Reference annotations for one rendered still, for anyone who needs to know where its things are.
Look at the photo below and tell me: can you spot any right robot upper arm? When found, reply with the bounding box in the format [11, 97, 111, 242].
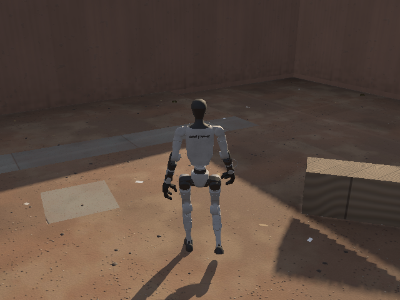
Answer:
[212, 126, 229, 159]

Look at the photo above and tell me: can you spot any robot left hand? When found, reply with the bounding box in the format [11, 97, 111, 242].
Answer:
[162, 182, 177, 200]

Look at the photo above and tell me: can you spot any humanoid robot torso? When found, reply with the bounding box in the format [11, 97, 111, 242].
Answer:
[185, 123, 214, 188]

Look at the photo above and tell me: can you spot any right robot thigh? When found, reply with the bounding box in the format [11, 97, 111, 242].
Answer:
[208, 174, 221, 215]

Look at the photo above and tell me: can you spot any left robot upper arm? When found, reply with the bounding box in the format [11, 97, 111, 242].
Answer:
[171, 126, 186, 162]

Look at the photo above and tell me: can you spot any robot right hand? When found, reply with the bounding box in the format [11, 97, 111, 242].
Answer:
[221, 172, 235, 185]

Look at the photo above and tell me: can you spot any left robot forearm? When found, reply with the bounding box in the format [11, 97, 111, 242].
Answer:
[164, 152, 177, 184]

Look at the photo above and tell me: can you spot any right robot forearm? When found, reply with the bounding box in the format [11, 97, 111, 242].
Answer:
[223, 150, 234, 174]

